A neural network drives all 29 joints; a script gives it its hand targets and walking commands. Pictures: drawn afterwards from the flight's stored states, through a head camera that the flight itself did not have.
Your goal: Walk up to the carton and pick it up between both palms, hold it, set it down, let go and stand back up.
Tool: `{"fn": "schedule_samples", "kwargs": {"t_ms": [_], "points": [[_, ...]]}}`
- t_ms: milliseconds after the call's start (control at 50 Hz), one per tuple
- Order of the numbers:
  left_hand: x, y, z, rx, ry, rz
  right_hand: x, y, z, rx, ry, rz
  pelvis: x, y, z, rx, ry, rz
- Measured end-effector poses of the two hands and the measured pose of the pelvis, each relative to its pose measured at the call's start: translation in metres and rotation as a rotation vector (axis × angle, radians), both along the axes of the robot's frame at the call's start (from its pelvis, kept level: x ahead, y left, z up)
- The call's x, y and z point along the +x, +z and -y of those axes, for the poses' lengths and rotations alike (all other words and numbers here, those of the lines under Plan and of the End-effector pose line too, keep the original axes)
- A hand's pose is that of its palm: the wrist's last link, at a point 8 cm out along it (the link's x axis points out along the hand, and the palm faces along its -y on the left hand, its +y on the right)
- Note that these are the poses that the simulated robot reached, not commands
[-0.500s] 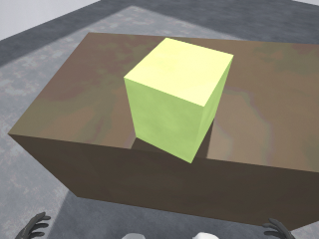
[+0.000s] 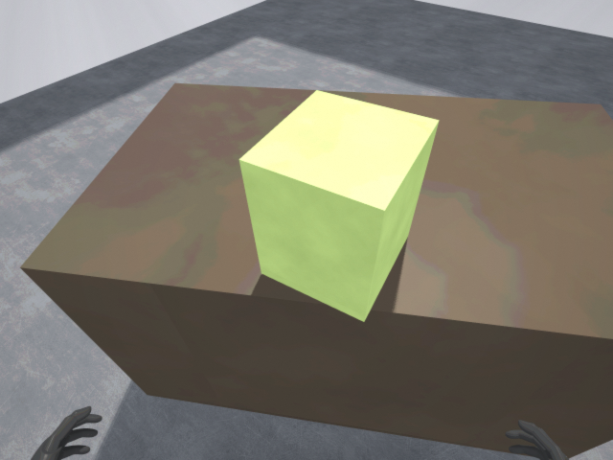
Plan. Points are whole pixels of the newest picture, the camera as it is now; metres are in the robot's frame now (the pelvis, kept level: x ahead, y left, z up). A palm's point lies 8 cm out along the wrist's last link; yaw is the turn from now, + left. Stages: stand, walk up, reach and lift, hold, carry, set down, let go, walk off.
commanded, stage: walk up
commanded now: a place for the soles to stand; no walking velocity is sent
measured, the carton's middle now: (340, 205) +0.48 -0.03 +0.06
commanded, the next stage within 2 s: reach and lift in 0.72 s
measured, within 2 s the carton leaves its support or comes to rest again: neither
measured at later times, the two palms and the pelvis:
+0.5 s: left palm (63, 443) +0.15 +0.32 -0.03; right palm out of the picture +0.15 -0.31 -0.08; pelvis +0.02 -0.01 +0.01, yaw +0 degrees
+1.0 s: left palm (103, 410) +0.19 +0.29 -0.03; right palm (575, 459) +0.15 -0.32 -0.08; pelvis +0.02 -0.01 +0.01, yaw +0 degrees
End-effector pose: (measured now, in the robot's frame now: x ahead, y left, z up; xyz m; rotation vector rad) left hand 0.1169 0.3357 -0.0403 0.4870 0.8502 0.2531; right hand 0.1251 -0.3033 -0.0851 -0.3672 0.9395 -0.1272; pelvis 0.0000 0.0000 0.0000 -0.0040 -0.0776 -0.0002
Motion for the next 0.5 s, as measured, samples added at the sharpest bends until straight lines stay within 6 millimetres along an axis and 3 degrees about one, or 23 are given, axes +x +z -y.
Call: {"fn": "schedule_samples", "kwargs": {"t_ms": [320, 500], "points": [[0.032, 0.008, 0.01, -0.009, -0.021, -0.002, 0.021, 0.001, 0.007, -0.003, -0.01, -0.004, 0.024, 0.007, 0.005, 0.009, 0.002, -0.052], [0.032, 0.006, 0.012, -0.023, -0.01, 0.008, 0.021, 0.004, 0.008, -0.01, -0.018, 0.014, 0.023, 0.007, 0.005, 0.009, 0.002, -0.05]]}}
